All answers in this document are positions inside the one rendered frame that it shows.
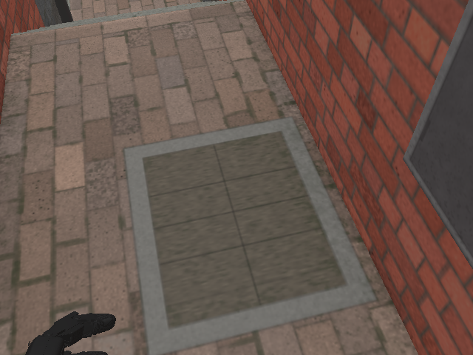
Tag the left robot hand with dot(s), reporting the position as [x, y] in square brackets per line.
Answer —
[69, 330]

